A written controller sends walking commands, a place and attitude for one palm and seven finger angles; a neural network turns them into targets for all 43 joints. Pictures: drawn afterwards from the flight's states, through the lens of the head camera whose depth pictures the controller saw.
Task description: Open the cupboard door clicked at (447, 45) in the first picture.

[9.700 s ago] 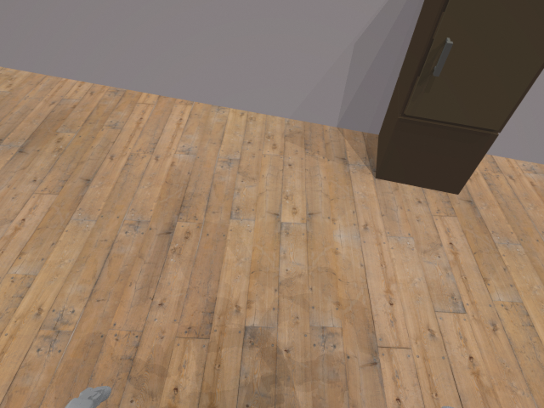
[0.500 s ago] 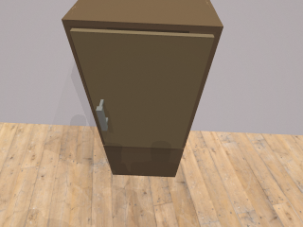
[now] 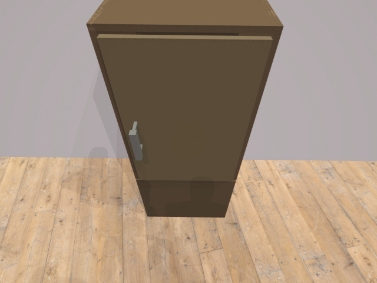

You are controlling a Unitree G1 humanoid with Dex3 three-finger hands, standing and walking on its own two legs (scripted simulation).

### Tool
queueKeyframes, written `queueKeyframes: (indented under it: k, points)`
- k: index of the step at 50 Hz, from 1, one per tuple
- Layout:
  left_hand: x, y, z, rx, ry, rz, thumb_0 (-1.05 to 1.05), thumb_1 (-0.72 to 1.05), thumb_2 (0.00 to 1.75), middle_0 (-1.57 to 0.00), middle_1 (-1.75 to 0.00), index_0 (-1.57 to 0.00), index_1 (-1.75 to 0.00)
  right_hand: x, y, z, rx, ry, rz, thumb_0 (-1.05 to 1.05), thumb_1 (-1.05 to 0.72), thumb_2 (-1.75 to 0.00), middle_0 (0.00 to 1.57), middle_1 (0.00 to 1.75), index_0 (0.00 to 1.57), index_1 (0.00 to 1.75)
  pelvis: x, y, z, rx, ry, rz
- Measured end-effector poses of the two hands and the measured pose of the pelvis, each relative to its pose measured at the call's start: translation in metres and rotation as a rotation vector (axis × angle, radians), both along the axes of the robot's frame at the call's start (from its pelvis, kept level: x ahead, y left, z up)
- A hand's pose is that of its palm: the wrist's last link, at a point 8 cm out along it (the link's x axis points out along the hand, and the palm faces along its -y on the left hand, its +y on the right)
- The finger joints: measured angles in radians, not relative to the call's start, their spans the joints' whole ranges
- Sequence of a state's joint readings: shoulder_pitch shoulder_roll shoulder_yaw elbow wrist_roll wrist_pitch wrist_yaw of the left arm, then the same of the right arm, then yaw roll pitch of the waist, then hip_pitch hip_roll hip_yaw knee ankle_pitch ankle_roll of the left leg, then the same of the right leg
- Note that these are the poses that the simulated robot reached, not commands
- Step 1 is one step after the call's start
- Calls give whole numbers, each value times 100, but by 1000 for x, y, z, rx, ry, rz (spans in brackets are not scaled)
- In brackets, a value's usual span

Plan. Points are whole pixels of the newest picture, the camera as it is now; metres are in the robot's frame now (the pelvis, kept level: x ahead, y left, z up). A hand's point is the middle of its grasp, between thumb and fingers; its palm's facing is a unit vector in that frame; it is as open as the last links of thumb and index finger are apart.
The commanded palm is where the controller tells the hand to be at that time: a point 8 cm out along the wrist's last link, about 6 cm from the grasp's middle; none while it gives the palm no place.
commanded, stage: look again from close up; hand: left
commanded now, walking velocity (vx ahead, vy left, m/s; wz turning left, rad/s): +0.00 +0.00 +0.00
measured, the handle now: (137, 141) +0.52 +0.20 -0.07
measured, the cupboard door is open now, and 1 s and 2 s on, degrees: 0 0 0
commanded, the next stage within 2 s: raise the hand with hooked fingers in 0.04 s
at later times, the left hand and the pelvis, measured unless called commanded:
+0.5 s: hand (120, 259) +0.18 +0.16 -0.05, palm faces +0.06 -1.00 +0.00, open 8.2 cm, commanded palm +0.12 +0.24 -0.07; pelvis -0.03 -0.03 -0.06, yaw +1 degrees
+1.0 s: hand (95, 255) +0.19 +0.22 -0.07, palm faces +0.09 -1.00 -0.03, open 11.2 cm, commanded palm +0.16 +0.27 -0.06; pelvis -0.05 -0.02 -0.10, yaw +1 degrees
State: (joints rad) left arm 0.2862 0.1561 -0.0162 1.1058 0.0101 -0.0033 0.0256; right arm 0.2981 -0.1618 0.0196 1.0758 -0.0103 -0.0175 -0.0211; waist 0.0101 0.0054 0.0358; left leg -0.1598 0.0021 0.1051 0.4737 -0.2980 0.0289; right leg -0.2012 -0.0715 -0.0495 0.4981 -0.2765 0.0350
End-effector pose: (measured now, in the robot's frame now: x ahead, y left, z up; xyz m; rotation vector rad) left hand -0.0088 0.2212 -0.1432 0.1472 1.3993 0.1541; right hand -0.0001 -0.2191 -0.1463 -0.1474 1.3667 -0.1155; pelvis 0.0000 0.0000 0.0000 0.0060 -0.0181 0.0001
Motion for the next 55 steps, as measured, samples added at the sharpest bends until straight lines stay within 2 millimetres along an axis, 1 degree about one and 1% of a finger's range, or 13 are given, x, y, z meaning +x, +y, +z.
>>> queueKeyframes:
  k: [9,12,16,20,23,26,29,32,35,38,44,50,55]
  points:
    - [23,1,6,17,-63,36,1,91,90,-20,-30,-20,-30,-11,3,0,17,22,-27,1,-91,-90,20,30,20,30,2,-4,0,-5,11,1]
    - [82,17,51,102,-454,82,3,92,89,-21,-31,-20,-31,8,-14,9,-46,-148,-22,3,-93,-90,20,30,21,30,1,-7,-2,5,22,5]
    - [159,16,114,117,-905,57,3,88,88,-21,-33,-20,-34,56,-40,20,-92,-395,3,3,-92,-90,20,30,21,30,-6,-11,-9,0,54,37]
    - [196,2,137,10,-1243,-17,2,80,85,-21,-38,-20,-38,111,-63,38,-133,-622,45,2,-92,-90,20,30,21,30,-18,-20,-27,8,142,20]
    - [183,-8,119,-89,-1361,-79,1,73,82,-21,-42,-21,-42,146,-75,49,-156,-752,103,2,-91,-90,20,30,20,30,-26,-29,-46,14,195,14]
    - [151,-6,82,-116,-1334,-92,1,66,79,-22,-46,-22,-46,176,-80,50,-176,-839,178,1,-91,-90,20,30,20,30,-33,-37,-68,13,239,21]
    - [117,6,53,-76,-1269,-35,1,59,77,-23,-50,-23,-51,198,-77,41,-178,-883,245,1,-91,-90,20,30,20,30,-39,-42,-88,0,268,36]
    - [99,21,52,3,-1306,-1,2,51,74,-23,-55,-23,-55,208,-64,21,-159,-890,290,1,-91,-90,20,30,20,30,-44,-45,-105,-23,285,51]
    - [106,28,69,38,-1429,-46,2,44,71,-24,-59,-23,-59,205,-47,-3,-117,-861,305,1,-90,-90,20,30,20,30,-48,-47,-116,-47,294,61]
    - [132,24,82,-23,-1493,-152,2,37,68,-24,-63,-23,-64,188,-31,-28,-66,-807,286,1,-90,-90,20,30,20,30,-53,-45,-121,-65,298,64]
    - [177,26,70,-188,-1291,-203,1,23,62,-25,-72,-25,-73,132,-19,-50,-12,-659,148,1,-90,-90,20,30,21,30,-56,-36,-114,-58,309,46]
    - [168,52,82,-72,-1285,-80,1,10,56,-26,-81,-26,-82,89,-31,-43,-66,-565,76,2,-90,-90,21,30,21,30,-52,-24,-101,-46,318,28]
    - [160,68,81,-12,-1354,-92,1,-2,51,-27,-89,-26,-89,83,-43,-40,-134,-537,120,2,-90,-90,20,30,21,30,-53,-14,-104,-54,328,37]
